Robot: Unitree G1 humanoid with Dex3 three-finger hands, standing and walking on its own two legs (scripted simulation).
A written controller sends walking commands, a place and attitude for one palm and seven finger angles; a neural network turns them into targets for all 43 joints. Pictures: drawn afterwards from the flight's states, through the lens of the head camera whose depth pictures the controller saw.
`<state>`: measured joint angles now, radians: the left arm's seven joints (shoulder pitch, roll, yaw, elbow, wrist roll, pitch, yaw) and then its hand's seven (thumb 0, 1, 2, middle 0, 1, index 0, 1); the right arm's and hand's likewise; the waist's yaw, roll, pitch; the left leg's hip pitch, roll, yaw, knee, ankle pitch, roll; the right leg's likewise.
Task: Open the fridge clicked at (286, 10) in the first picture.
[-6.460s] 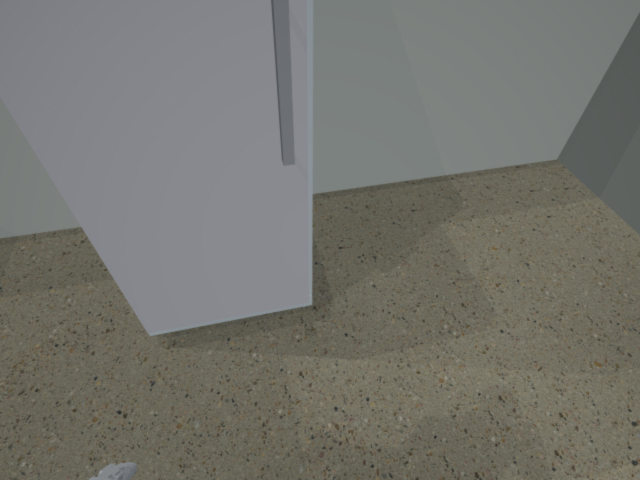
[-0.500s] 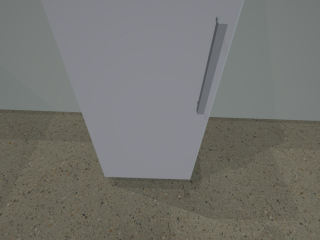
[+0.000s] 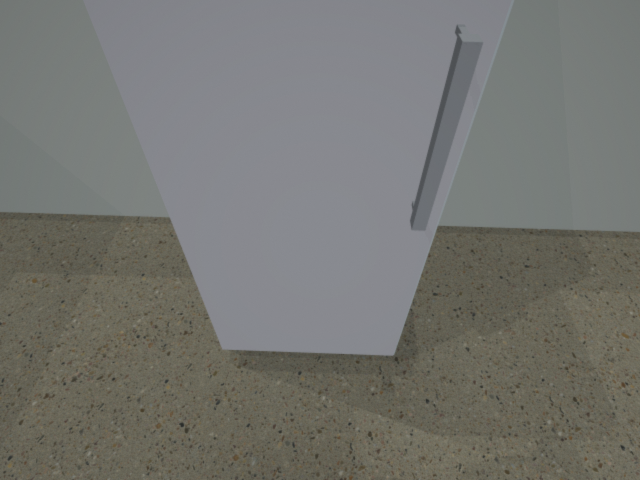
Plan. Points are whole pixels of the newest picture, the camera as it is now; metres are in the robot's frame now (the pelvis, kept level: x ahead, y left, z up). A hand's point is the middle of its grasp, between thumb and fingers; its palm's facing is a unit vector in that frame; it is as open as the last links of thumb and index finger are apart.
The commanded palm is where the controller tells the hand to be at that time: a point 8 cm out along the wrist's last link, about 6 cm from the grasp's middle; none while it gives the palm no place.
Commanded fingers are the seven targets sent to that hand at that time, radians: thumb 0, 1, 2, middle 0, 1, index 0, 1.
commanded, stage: look again from close up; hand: right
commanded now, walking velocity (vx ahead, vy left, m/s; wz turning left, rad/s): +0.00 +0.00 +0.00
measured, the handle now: (436, 143) +0.58 -0.14 +0.13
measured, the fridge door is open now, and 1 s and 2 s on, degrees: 0 0 0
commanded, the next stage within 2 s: shuffle to correct the standing spot in 0.72 s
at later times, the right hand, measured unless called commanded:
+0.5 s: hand out of the picture +0.02 -0.17 -0.17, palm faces +0.02 +0.98 -0.18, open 7.4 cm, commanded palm none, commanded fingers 0.00 -0.90 -0.90 0.20 0.30 0.20 0.30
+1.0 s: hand out of the picture +0.02 -0.17 -0.18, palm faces +0.03 +0.99 -0.17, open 7.4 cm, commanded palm none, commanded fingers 0.00 -0.90 -0.90 0.20 0.30 0.20 0.30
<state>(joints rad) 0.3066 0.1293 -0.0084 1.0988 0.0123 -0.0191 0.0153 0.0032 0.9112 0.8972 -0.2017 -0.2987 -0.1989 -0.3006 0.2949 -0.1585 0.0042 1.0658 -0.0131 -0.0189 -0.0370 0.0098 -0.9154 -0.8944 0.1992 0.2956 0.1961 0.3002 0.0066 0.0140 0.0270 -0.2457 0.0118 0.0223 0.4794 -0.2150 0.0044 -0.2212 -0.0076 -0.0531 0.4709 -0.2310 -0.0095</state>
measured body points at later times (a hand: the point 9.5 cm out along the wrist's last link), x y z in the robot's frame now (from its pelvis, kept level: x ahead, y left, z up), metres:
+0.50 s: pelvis +0.01 +0.00 +0.00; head +0.02 -0.01 +0.45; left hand +0.02 +0.22 -0.16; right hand +0.02 -0.22 -0.16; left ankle +0.03 +0.12 -0.74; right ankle +0.01 -0.11 -0.74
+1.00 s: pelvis +0.02 +0.00 +0.00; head +0.02 -0.01 +0.45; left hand +0.01 +0.21 -0.16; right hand +0.02 -0.22 -0.16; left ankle +0.03 +0.12 -0.74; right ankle +0.01 -0.11 -0.74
